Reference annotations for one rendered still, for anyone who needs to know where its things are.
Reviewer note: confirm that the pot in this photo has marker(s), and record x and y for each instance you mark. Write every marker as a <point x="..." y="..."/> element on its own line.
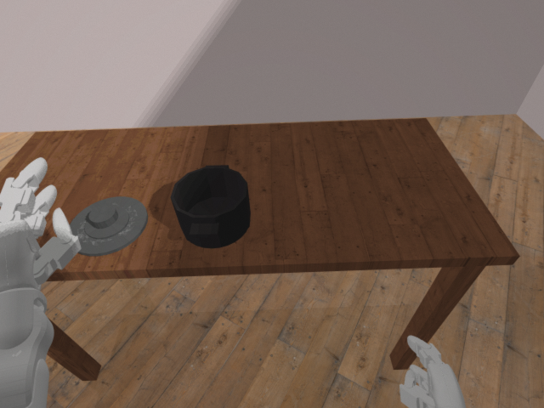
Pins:
<point x="212" y="206"/>

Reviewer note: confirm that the robot left forearm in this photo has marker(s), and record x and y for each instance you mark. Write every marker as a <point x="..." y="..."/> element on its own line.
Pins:
<point x="26" y="335"/>

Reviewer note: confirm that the table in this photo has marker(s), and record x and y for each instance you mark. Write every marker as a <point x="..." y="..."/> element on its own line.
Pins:
<point x="324" y="196"/>

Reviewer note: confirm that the right robot hand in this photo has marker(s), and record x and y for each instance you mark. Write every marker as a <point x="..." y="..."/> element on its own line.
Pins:
<point x="438" y="386"/>

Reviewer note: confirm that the lid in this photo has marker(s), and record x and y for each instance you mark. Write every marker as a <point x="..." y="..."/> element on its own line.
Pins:
<point x="131" y="222"/>

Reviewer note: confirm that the knob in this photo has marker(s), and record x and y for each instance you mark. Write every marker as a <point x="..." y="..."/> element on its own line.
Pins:
<point x="103" y="216"/>

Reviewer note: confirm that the left robot hand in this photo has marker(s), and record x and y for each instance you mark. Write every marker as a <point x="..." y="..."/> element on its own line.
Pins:
<point x="22" y="221"/>

